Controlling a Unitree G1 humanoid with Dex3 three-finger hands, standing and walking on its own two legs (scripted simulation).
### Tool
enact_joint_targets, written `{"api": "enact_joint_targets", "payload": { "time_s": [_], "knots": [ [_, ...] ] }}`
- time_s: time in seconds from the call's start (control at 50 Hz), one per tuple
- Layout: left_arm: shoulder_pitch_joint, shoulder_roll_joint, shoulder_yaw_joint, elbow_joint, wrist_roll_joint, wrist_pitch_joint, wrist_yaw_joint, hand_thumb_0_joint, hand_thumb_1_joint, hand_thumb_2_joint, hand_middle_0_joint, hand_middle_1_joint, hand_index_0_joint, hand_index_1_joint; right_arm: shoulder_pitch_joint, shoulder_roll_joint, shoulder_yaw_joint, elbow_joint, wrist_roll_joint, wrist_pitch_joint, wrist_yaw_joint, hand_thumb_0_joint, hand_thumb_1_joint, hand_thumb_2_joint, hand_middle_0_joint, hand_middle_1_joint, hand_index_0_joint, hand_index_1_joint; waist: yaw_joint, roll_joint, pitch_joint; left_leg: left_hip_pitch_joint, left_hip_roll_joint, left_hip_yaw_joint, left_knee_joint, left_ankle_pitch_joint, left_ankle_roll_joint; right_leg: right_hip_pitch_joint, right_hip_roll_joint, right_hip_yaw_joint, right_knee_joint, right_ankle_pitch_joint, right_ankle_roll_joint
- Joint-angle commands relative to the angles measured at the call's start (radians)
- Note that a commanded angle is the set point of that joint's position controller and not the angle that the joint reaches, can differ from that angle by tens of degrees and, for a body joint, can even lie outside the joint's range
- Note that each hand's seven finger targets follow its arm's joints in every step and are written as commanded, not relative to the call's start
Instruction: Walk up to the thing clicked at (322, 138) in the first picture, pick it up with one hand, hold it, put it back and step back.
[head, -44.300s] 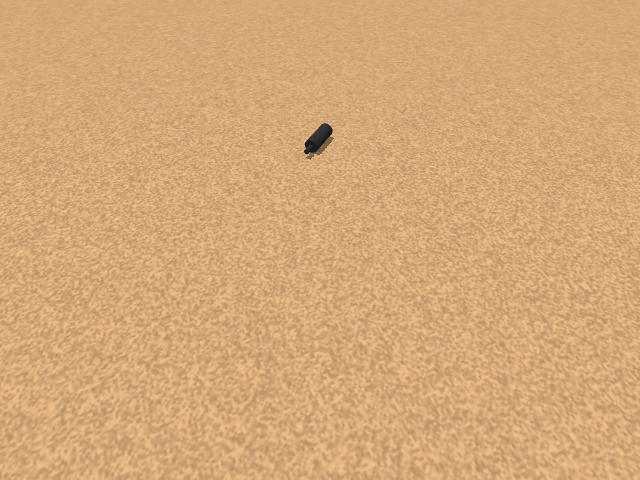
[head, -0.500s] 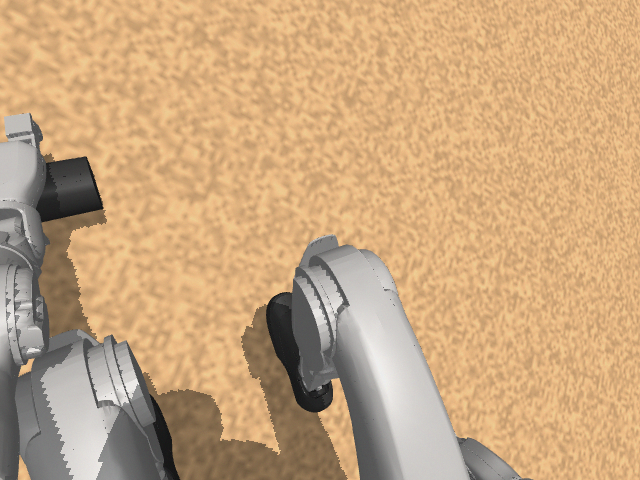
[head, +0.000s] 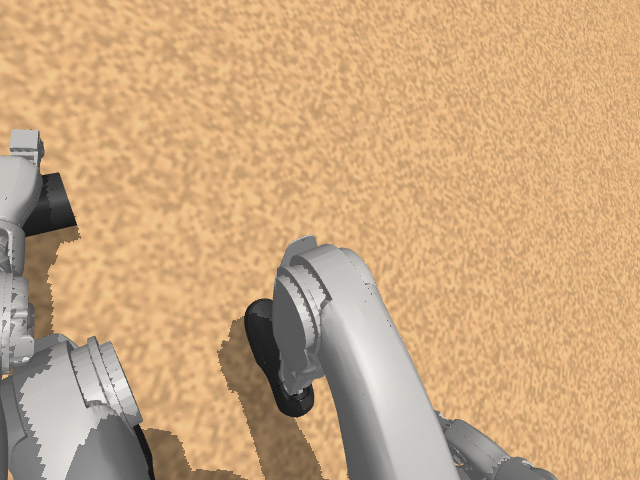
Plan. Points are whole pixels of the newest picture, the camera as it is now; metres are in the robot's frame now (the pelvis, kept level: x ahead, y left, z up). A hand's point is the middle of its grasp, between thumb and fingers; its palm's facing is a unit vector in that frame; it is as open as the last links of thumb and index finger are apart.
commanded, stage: close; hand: left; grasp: from above
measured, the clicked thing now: out of the picture +0.47 +0.23 -0.28
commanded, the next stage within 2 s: none
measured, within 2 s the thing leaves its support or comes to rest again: neither
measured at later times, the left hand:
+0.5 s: hand out of the picture +0.46 +0.21 -0.26, palm faces -0.52 -0.10 -0.85, open 12.6 cm
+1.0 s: hand out of the picture +0.47 +0.22 -0.27, palm faces -0.49 -0.11 -0.86, open 12.1 cm
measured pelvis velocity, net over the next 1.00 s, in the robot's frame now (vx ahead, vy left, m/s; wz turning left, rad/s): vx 0.00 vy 0.00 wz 0.00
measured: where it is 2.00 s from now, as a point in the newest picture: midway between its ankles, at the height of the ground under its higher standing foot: (218, 432)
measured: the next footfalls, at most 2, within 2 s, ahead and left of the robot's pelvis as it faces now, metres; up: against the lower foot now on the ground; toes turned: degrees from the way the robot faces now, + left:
none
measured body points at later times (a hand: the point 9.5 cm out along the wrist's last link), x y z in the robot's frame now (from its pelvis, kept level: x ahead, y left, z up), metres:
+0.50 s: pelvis +0.01 +0.00 +0.00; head +0.29 +0.10 +0.33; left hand +0.49 +0.21 -0.21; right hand +0.02 -0.25 -0.05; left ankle +0.06 +0.11 -0.28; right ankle +0.14 -0.14 -0.28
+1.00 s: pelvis +0.00 +0.00 +0.00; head +0.30 +0.09 +0.32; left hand +0.50 +0.23 -0.22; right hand +0.00 -0.26 -0.04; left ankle +0.06 +0.11 -0.28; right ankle +0.14 -0.14 -0.28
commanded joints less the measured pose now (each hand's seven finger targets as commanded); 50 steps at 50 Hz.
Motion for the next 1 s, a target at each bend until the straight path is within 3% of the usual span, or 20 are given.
{"api": "enact_joint_targets", "payload": {
  "time_s": [0.0, 0.04, 0.1, 0.18, 0.22, 0.28, 0.32, 0.4, 0.48, 0.5, 0.56, 0.6, 0.66, 0.7, 0.76, 0.82, 0.84, 0.88, 0.94, 0.98],
  "knots": [
    [-0.356, 0.131, 0.057, -0.072, -0.075, 0.099, 0.034, 0.000, -0.370, 0.958, -0.129, -1.046, -0.149, -1.025, 0.205, -0.363, -0.087, -0.023, 0.018, -0.020, 0.024, 0.000, -0.895, -0.900, 0.200, 0.300, 0.200, 0.300, -0.107, 0.436, -0.551, 0.385, 0.023, 0.068, -0.344, 0.175, -0.015, 0.387, 0.025, -0.119, -0.182, 0.159, -0.076],
    [-0.365, 0.180, 0.111, -0.077, -0.112, 0.118, 0.005, 0.000, -0.402, 0.948, -0.098, -1.058, -0.119, -1.035, 0.224, -0.362, -0.081, -0.024, 0.027, -0.027, 0.031, 0.000, -0.897, -0.901, 0.200, 0.300, 0.200, 0.300, -0.091, 0.466, -0.608, 0.410, 0.025, 0.062, -0.340, 0.201, -0.011, 0.419, 0.022, -0.119, -0.171, 0.172, -0.077],
    [-0.368, 0.223, 0.146, -0.116, -0.149, 0.116, -0.053, 0.000, -0.413, 0.918, -0.112, -1.027, -0.128, -1.010, 0.237, -0.351, -0.080, -0.020, 0.040, -0.019, 0.028, 0.000, -0.903, -0.905, 0.200, 0.301, 0.200, 0.301, -0.073, 0.499, -0.683, 0.453, 0.023, 0.061, -0.321, 0.210, -0.005, 0.438, 0.017, -0.121, -0.143, 0.176, -0.084],
    [-0.322, 0.184, 0.088, -0.118, -0.156, 0.071, -0.142, 0.000, -0.449, 0.925, -0.107, -1.018, -0.115, -1.010, 0.238, -0.330, -0.069, -0.023, 0.054, -0.006, 0.008, 0.000, -0.907, -0.908, 0.200, 0.301, 0.200, 0.301, -0.077, 0.496, -0.669, 0.435, 0.014, 0.079, -0.290, 0.210, 0.006, 0.433, 0.026, -0.126, -0.138, 0.172, -0.092],
    [-0.297, 0.202, 0.076, -0.148, -0.160, 0.039, -0.167, 0.000, -0.474, 0.966, -0.110, -1.023, -0.108, -1.026, 0.265, -0.340, -0.072, -0.004, 0.057, 0.007, -0.005, 0.000, -0.910, -0.910, 0.200, 0.301, 0.200, 0.301, -0.050, 0.504, -0.699, 0.424, 0.014, 0.091, -0.300, 0.228, 0.006, 0.478, 0.035, -0.125, -0.152, 0.182, -0.096],
    [-0.270, 0.131, 0.018, -0.147, -0.172, -0.008, -0.200, 0.000, -0.441, 1.025, -0.138, -1.059, -0.133, -1.065, 0.280, -0.335, -0.062, 0.006, 0.048, 0.019, -0.015, 0.000, -0.909, -0.909, 0.200, 0.301, 0.200, 0.301, -0.057, 0.482, -0.680, 0.422, 0.016, 0.091, -0.296, 0.254, 0.004, 0.482, 0.041, -0.139, -0.149, 0.202, -0.098],
    [-0.307, 0.098, -0.011, -0.172, -0.180, -0.040, -0.206, 0.000, -0.384, 1.052, -0.170, -1.094, -0.169, -1.096, 0.301, -0.342, -0.057, 0.010, 0.039, 0.023, -0.021, 0.000, -0.907, -0.908, 0.200, 0.301, 0.200, 0.301, -0.081, 0.454, -0.674, 0.416, 0.018, 0.081, -0.292, 0.259, 0.005, 0.484, 0.043, -0.151, -0.153, 0.210, -0.097],
    [-0.329, 0.084, -0.038, -0.183, -0.182, -0.092, -0.189, 0.000, -0.278, 1.080, -0.243, -1.098, -0.244, -1.098, 0.308, -0.340, -0.046, 0.020, 0.031, 0.023, -0.031, 0.000, -0.907, -0.907, 0.200, 0.301, 0.200, 0.301, -0.085, 0.431, -0.655, 0.428, 0.020, 0.069, -0.297, 0.252, 0.003, 0.475, 0.043, -0.163, -0.152, 0.202, -0.097],
    [-0.326, 0.127, -0.030, -0.170, -0.123, -0.115, -0.117, 0.000, -0.249, 1.041, -0.241, -1.094, -0.251, -1.083, 0.284, -0.340, -0.034, 0.019, 0.019, 0.014, -0.036, 0.000, -0.904, -0.905, 0.199, 0.300, 0.199, 0.300, -0.077, 0.469, -0.638, 0.464, 0.024, 0.059, -0.315, 0.254, -0.009, 0.439, 0.048, -0.164, -0.146, 0.201, -0.098],
    [-0.336, 0.178, -0.004, -0.177, -0.097, -0.112, -0.088, 0.000, -0.247, 1.026, -0.244, -1.087, -0.255, -1.075, 0.284, -0.346, -0.038, 0.021, 0.018, 0.015, -0.038, 0.000, -0.906, -0.906, 0.199, 0.300, 0.199, 0.300, -0.064, 0.490, -0.658, 0.477, 0.025, 0.058, -0.323, 0.261, -0.012, 0.442, 0.047, -0.161, -0.148, 0.205, -0.100],
    [-0.303, 0.154, -0.007, -0.132, -0.051, -0.072, -0.028, 0.000, -0.191, 1.040, -0.275, -1.084, -0.286, -1.072, 0.234, -0.335, -0.038, 0.007, 0.006, 0.008, -0.025, 0.000, -0.903, -0.905, 0.199, 0.300, 0.199, 0.300, -0.076, 0.506, -0.608, 0.488, 0.030, 0.059, -0.319, 0.277, -0.023, 0.412, 0.043, -0.155, -0.136, 0.217, -0.098],
    [-0.306, 0.183, 0.009, -0.123, -0.033, -0.032, 0.003, 0.000, -0.167, 1.044, -0.292, -1.077, -0.302, -1.066, 0.228, -0.349, -0.048, 0.009, 0.008, 0.006, -0.020, 0.000, -0.900, -0.904, 0.200, 0.300, 0.199, 0.300, -0.078, 0.508, -0.604, 0.471, 0.030, 0.065, -0.316, 0.272, -0.019, 0.417, 0.049, -0.153, -0.151, 0.214, -0.098],
    [-0.329, 0.196, 0.030, -0.122, -0.059, 0.027, 0.016, 0.000, -0.141, 1.014, -0.309, -1.048, -0.320, -1.035, 0.242, -0.361, -0.058, -0.004, 0.015, -0.002, -0.012, 0.000, -0.901, -0.903, 0.200, 0.300, 0.199, 0.300, -0.095, 0.458, -0.552, 0.396, 0.027, 0.079, -0.312, 0.204, -0.005, 0.418, 0.040, -0.135, -0.178, 0.164, -0.091],
    [-0.354, 0.210, 0.046, -0.118, -0.099, 0.062, 0.004, 0.000, -0.152, 0.971, -0.307, -1.028, -0.319, -1.015, 0.236, -0.358, -0.049, -0.009, 0.025, 0.002, -0.011, 0.000, -0.903, -0.905, 0.199, 0.300, 0.199, 0.300, -0.098, 0.424, -0.559, 0.357, 0.026, 0.084, -0.322, 0.147, 0.003, 0.442, 0.044, -0.128, -0.202, 0.124, -0.089],
    [-0.318, 0.249, 0.118, -0.083, -0.144, 0.086, -0.040, 0.000, -0.252, 0.904, -0.199, -1.046, -0.225, -1.018, 0.278, -0.372, -0.070, -0.016, 0.036, -0.003, -0.009, 0.000, -0.903, -0.904, 0.199, 0.300, 0.199, 0.300, -0.084, 0.424, -0.604, 0.353, 0.028, 0.073, -0.330, 0.166, 0.003, 0.449, 0.030, -0.127, -0.180, 0.132, -0.084],
    [-0.312, 0.260, 0.115, -0.120, -0.170, 0.079, -0.113, 0.000, -0.272, 0.895, -0.193, -1.042, -0.216, -1.017, 0.282, -0.356, -0.062, -0.025, 0.053, 0.003, -0.018, 0.000, -0.906, -0.906, 0.199, 0.300, 0.200, 0.300, -0.065, 0.434, -0.666, 0.380, 0.024, 0.076, -0.314, 0.186, 0.011, 0.477, 0.027, -0.125, -0.170, 0.145, -0.084],
    [-0.300, 0.255, 0.101, -0.112, -0.175, 0.072, -0.139, 0.000, -0.274, 0.875, -0.201, -1.032, -0.224, -1.008, 0.277, -0.345, -0.059, -0.024, 0.056, 0.010, -0.023, 0.000, -0.911, -0.909, 0.199, 0.301, 0.200, 0.301, -0.073, 0.435, -0.667, 0.375, 0.021, 0.084, -0.308, 0.180, 0.015, 0.499, 0.033, -0.121, -0.168, 0.143, -0.087],
    [-0.301, 0.270, 0.107, -0.192, -0.178, 0.045, -0.166, 0.000, -0.290, 0.884, -0.201, -1.031, -0.220, -1.011, 0.291, -0.338, -0.065, -0.010, 0.058, 0.024, -0.034, 0.000, -0.913, -0.910, 0.199, 0.301, 0.199, 0.301, -0.035, 0.499, -0.782, 0.450, 0.022, 0.081, -0.313, 0.254, 0.006, 0.542, 0.035, -0.124, -0.162, 0.202, -0.094],
    [-0.262, 0.163, 0.018, -0.155, -0.179, 0.006, -0.213, 0.000, -0.270, 0.929, -0.216, -1.068, -0.234, -1.049, 0.283, -0.322, -0.053, -0.006, 0.050, 0.039, -0.047, 0.000, -0.915, -0.911, 0.199, 0.301, 0.199, 0.301, -0.068, 0.494, -0.692, 0.425, 0.025, 0.084, -0.304, 0.241, 0.000, 0.503, 0.043, -0.139, -0.156, 0.194, -0.102],
    [-0.280, 0.185, 0.005, -0.214, -0.176, -0.022, -0.225, 0.000, -0.243, 0.993, -0.247, -1.083, -0.258, -1.072, 0.303, -0.338, -0.057, -0.001, 0.048, 0.052, -0.060, 0.000, -0.912, -0.910, 0.199, 0.301, 0.199, 0.301, -0.053, 0.501, -0.724, 0.434, 0.023, 0.091, -0.305, 0.267, 0.001, 0.535, 0.050, -0.142, -0.167, 0.209, -0.103]
  ]
}}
